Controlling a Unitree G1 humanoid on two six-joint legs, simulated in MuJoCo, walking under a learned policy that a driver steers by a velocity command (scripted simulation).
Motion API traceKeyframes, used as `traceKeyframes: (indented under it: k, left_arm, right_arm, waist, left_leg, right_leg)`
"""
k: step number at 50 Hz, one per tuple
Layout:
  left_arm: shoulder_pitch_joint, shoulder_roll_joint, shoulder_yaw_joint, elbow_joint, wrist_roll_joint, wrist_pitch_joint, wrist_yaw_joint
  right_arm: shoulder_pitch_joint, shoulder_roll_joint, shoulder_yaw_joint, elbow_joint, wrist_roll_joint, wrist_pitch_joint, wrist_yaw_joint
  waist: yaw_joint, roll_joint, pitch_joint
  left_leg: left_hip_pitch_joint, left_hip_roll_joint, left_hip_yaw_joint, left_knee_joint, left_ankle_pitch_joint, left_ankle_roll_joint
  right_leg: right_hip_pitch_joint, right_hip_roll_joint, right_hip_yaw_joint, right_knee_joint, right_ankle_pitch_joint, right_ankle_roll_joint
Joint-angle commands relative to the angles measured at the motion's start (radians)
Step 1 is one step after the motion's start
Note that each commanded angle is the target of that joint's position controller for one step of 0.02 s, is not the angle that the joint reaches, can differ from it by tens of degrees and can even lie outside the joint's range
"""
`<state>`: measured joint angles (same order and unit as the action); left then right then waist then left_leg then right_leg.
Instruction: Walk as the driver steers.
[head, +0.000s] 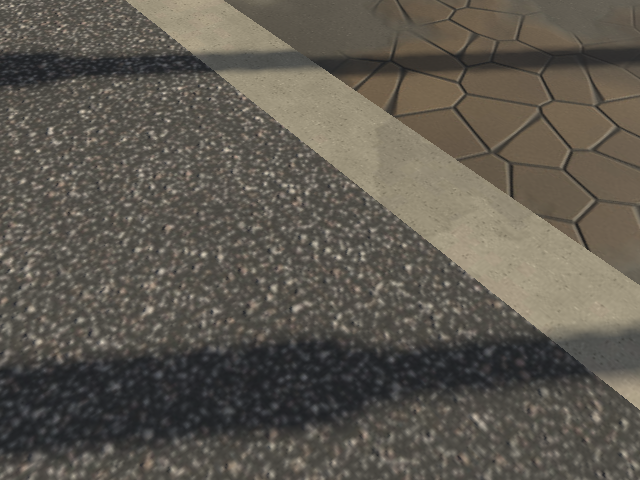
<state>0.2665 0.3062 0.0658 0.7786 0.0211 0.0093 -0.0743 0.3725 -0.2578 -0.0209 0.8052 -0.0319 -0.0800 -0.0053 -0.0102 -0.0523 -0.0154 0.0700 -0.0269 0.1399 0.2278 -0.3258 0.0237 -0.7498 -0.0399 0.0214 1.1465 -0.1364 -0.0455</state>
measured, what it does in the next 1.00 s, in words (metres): walks ahead, turning right: right foot, then left foot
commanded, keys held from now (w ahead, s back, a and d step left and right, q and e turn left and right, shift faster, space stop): w+e+shift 0.64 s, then w+shift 0.14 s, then w+q+shift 0.14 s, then shift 0.08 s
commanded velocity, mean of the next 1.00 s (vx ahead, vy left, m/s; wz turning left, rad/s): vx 0.95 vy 0.00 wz -0.68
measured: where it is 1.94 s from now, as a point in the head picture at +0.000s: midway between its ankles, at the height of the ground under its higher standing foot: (504, 295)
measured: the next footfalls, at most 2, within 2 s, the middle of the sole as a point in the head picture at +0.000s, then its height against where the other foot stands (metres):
right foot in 0.22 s outside the picture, level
left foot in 0.66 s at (373, 360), level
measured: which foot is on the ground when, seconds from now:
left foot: down 0.00-0.24, up 0.26-0.64, down 0.66-1.00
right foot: up 0.00-0.20, down 0.22-0.64, up 0.66-1.00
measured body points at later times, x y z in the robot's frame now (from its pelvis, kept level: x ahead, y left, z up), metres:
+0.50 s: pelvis +0.39 -0.10 +0.00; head +0.42 -0.11 +0.45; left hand +0.51 +0.17 -0.13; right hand +0.50 -0.40 -0.07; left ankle +0.63 +0.02 -0.66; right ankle +0.29 -0.09 -0.74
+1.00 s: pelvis +0.79 -0.30 +0.00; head +0.81 -0.32 +0.45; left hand +1.14 -0.35 -0.04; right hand +0.52 -0.42 -0.12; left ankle +0.77 -0.10 -0.74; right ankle +0.85 -0.51 -0.70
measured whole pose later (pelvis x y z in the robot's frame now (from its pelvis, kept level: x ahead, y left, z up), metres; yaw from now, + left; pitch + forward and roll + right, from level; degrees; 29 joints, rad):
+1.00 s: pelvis +0.79 -0.30 +0.00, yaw -41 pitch +2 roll +2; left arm -0.08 0.28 -0.03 0.59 0.05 -0.07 -0.08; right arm 0.61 -0.29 -0.04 0.93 -0.01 -0.09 0.02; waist -0.13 -0.03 0.01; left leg 0.09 -0.02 0.00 0.20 -0.33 -0.01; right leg -0.67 -0.04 0.02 0.68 -0.04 -0.06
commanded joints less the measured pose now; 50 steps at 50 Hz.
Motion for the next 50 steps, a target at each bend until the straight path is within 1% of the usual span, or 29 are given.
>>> traceKeyframes:
  k: [1,4,7,8,10,11,12,13,14,15,16,18,20,23,27,29,31,32,33,34,35,36,37,38,41,44,46,48,50]
  left_arm:
    - [-0.171,0.039,0.002,-0.115,0.001,-0.011,-0.016]
    - [-0.273,0.017,-0.019,-0.156,0.008,-0.013,-0.032]
    - [-0.280,0.012,-0.032,-0.173,-0.002,-0.010,-0.026]
    - [-0.218,0.033,-0.027,-0.160,-0.005,-0.008,-0.019]
    - [0.104,0.115,0.009,-0.077,-0.012,-0.011,0.001]
    - [0.293,0.172,0.041,-0.013,-0.005,-0.020,0.019]
    - [0.243,0.234,0.075,-0.007,-0.028,-0.006,0.044]
    - [0.150,0.342,0.087,-0.049,0.009,0.006,0.040]
    - [0.180,0.292,0.087,-0.063,-0.003,0.003,0.046]
    - [0.179,0.249,0.076,-0.029,-0.003,-0.006,0.058]
    - [0.153,0.202,0.062,-0.014,-0.001,-0.021,0.064]
    - [0.064,0.167,0.041,-0.032,-0.002,-0.049,0.077]
    - [0.060,0.152,0.031,-0.036,-0.015,-0.073,0.070]
    - [0.088,0.161,0.036,-0.035,-0.016,-0.088,0.066]
    - [0.159,0.191,0.053,-0.015,-0.030,-0.089,0.063]
    - [0.141,0.206,0.059,-0.016,-0.029,-0.087,0.071]
    - [0.107,0.256,0.068,-0.022,-0.017,-0.089,0.073]
    - [0.046,0.278,0.071,-0.032,-0.008,-0.093,0.066]
    - [0.016,0.188,0.047,-0.043,0.001,-0.109,0.065]
    - [0.062,0.002,-0.002,-0.086,-0.021,-0.115,0.067]
    - [0.154,0.042,-0.016,-0.105,-0.034,-0.110,0.063]
    - [0.085,0.106,-0.009,-0.065,-0.006,-0.091,0.065]
    - [0.028,0.114,-0.009,-0.067,0.012,-0.083,0.053]
    - [-0.020,0.105,-0.011,-0.077,0.021,-0.075,0.040]
    - [-0.090,0.034,-0.039,-0.132,0.036,-0.058,0.019]
    - [-0.216,0.054,-0.056,-0.207,0.049,-0.062,0.011]
    - [-0.312,0.043,-0.079,-0.240,0.034,-0.075,-0.006]
    - [-0.331,0.020,-0.090,-0.227,0.020,-0.084,-0.014]
    - [-0.313,0.043,-0.079,-0.209,0.026,-0.092,0.004]
  right_arm:
    - [-0.007,-0.103,-0.026,-0.026,-0.002,-0.035,0.003]
    - [0.028,-0.102,-0.024,0.012,0.000,-0.043,-0.005]
    - [0.050,-0.156,-0.030,0.032,-0.002,-0.037,-0.022]
    - [0.048,-0.191,-0.039,0.033,-0.007,-0.024,-0.032]
    - [-0.022,-0.261,-0.062,0.007,-0.024,0.012,-0.042]
    - [-0.049,-0.263,-0.064,-0.009,-0.021,0.018,-0.030]
    - [-0.082,-0.158,-0.043,-0.018,-0.017,0.004,-0.006]
    - [-0.051,-0.094,-0.015,-0.149,0.010,-0.028,0.012]
    - [-0.173,-0.156,-0.017,-0.170,-0.006,-0.053,0.009]
    - [-0.177,-0.147,-0.011,-0.178,0.001,-0.066,0.010]
    - [-0.182,-0.136,-0.004,-0.180,-0.010,-0.063,0.007]
    - [-0.127,-0.120,0.007,-0.160,-0.048,-0.017,0.010]
    - [-0.164,-0.111,0.013,-0.184,-0.053,0.018,0.016]
    - [-0.363,-0.091,0.031,-0.269,-0.031,0.020,0.031]
    - [-0.452,-0.093,0.036,-0.299,-0.002,0.010,0.036]
    - [-0.434,-0.116,0.029,-0.300,-0.001,0.005,0.028]
    - [-0.244,-0.196,-0.007,-0.248,0.007,0.001,0.007]
    - [-0.040,-0.238,-0.030,-0.201,0.015,-0.001,-0.012]
    - [0.191,-0.296,-0.060,-0.152,-0.005,-0.004,-0.037]
    - [0.221,-0.351,-0.069,-0.136,-0.052,-0.009,-0.042]
    - [0.084,-0.345,-0.080,-0.152,-0.041,-0.006,-0.024]
    - [-0.045,-0.218,-0.062,-0.176,-0.029,-0.003,-0.013]
    - [-0.075,-0.157,-0.049,-0.160,-0.020,-0.001,-0.004]
    - [-0.064,-0.137,-0.044,-0.134,-0.025,-0.003,0.001]
    - [0.044,-0.094,-0.026,-0.026,-0.003,-0.031,0.012]
    - [0.053,-0.134,-0.034,0.000,0.018,-0.041,0.015]
    - [0.022,-0.152,-0.042,-0.011,0.020,-0.040,0.017]
    - [0.054,-0.210,-0.057,0.009,0.026,-0.042,0.025]
    - [0.115,-0.221,-0.058,0.050,0.033,-0.039,0.032]
  waist:
    - [-0.017,0.136,0.190]
    - [-0.026,0.104,0.218]
    - [0.008,0.131,0.141]
    - [0.053,0.165,0.085]
    - [0.221,0.204,-0.094]
    - [0.298,0.157,-0.171]
    - [0.237,-0.082,-0.127]
    - [0.108,-0.233,-0.234]
    - [0.178,0.019,-0.231]
    - [0.120,0.080,-0.082]
    - [0.060,0.162,0.007]
    - [-0.025,0.155,0.073]
    - [-0.037,0.124,0.109]
    - [0.019,0.081,0.166]
    - [0.096,0.009,0.089]
    - [0.080,0.003,0.057]
    - [-0.018,0.003,-0.083]
    - [-0.146,0.005,-0.175]
    - [-0.238,0.069,-0.285]
    - [-0.159,0.358,-0.325]
    - [-0.057,0.477,-0.365]
    - [-0.050,0.266,-0.207]
    - [-0.043,0.135,-0.111]
    - [-0.037,0.082,-0.064]
    - [-0.006,0.138,0.037]
    - [0.029,0.138,0.103]
    - [0.022,0.113,0.129]
    - [0.008,0.112,0.137]
    - [0.003,0.114,0.102]
  left_leg:
    - [-0.070,0.245,-0.041,-0.181,0.171,0.058]
    - [-0.045,0.232,0.064,-0.185,0.412,0.033]
    - [0.017,0.242,0.142,-0.037,1.190,0.000]
    - [0.067,0.261,0.142,0.078,1.411,-0.007]
    - [0.018,0.307,0.113,0.504,1.547,0.020]
    - [-0.150,0.279,0.099,0.815,1.305,0.036]
    - [-0.473,0.075,0.076,1.204,0.234,0.013]
    - [-0.892,-0.050,-0.095,1.505,-0.132,-0.034]
    - [-0.955,0.020,-0.243,1.465,-0.025,-0.014]
    - [-0.942,0.064,-0.242,1.357,0.009,-0.012]
    - [-0.879,0.113,-0.239,1.232,0.014,-0.019]
    - [-0.767,0.153,-0.231,1.132,-0.022,-0.049]
    - [-0.729,0.174,-0.191,1.003,-0.028,-0.080]
    - [-0.676,0.161,-0.141,0.701,0.215,-0.104]
    - [-0.577,0.080,-0.130,0.430,0.434,-0.070]
    - [-0.487,0.049,-0.147,0.326,0.407,-0.051]
    - [-0.239,-0.006,-0.160,0.319,0.254,-0.035]
    - [-0.021,0.014,-0.153,0.321,0.186,-0.028]
    - [0.211,0.152,-0.265,0.348,-0.056,-0.001]
    - [0.371,0.421,-0.708,0.204,-0.366,0.049]
    - [0.321,0.476,-1.119,0.015,-0.495,0.135]
    - [0.163,0.415,-0.951,0.010,-0.553,0.139]
    - [0.025,0.364,-0.775,0.025,-0.383,0.134]
    - [-0.059,0.320,-0.653,0.025,-0.243,0.118]
    - [-0.176,0.260,-0.501,-0.015,-0.046,0.130]
    - [-0.218,0.248,-0.437,-0.102,0.068,0.175]
    - [-0.361,0.186,-0.336,-0.166,0.141,0.155]
    - [-0.398,0.188,-0.269,-0.190,0.463,0.137]
    - [-0.238,0.182,-0.220,-0.079,0.788,0.100]
  right_leg:
    - [-0.193,-0.032,-0.022,-0.028,0.091,-0.009]
    - [-0.129,-0.034,-0.127,-0.202,0.114,-0.054]
    - [0.110,0.067,-0.255,-0.348,0.066,-0.124]
    - [0.183,0.102,-0.265,-0.360,0.013,-0.142]
    - [0.517,0.160,-0.221,-0.361,-0.157,-0.192]
    - [0.801,0.170,-0.134,-0.482,-0.176,-0.219]
    - [0.972,0.048,0.096,-0.556,-0.285,-0.243]
    - [1.176,-0.191,0.725,-0.756,-0.412,-0.451]
    - [1.146,-0.209,0.784,-0.866,-0.430,-0.424]
    - [0.974,-0.203,0.727,-0.914,-0.379,-0.381]
    - [0.806,-0.162,0.632,-0.925,-0.292,-0.338]
    - [0.575,-0.063,0.468,-0.937,-0.207,-0.311]
    - [0.424,-0.005,0.391,-0.975,-0.170,-0.310]
    - [0.327,0.057,0.338,-1.018,-0.035,-0.273]
    - [0.509,0.038,0.353,-0.951,0.332,-0.208]
    - [0.592,0.026,0.365,-0.882,0.453,-0.172]
    - [0.652,0.032,0.371,-0.638,0.710,-0.122]
    - [0.582,0.055,0.355,-0.406,0.697,-0.104]
    - [0.443,0.097,0.289,-0.097,0.478,-0.096]
    - [0.146,0.205,0.199,0.202,-0.379,-0.081]
    - [0.018,0.175,0.162,0.299,-0.307,-0.088]
    - [0.005,0.090,0.129,0.289,-0.180,-0.089]
    - [0.034,0.059,0.105,0.237,-0.117,-0.077]
    - [0.054,0.039,0.102,0.192,-0.119,-0.070]
    - [0.033,0.028,0.148,0.092,-0.165,-0.054]
    - [-0.051,-0.021,0.065,-0.096,-0.084,-0.019]
    - [0.138,-0.028,0.001,-0.357,0.058,0.006]
    - [0.338,0.028,-0.078,-0.473,0.138,0.002]
    - [0.385,0.065,-0.091,-0.563,0.181,-0.019]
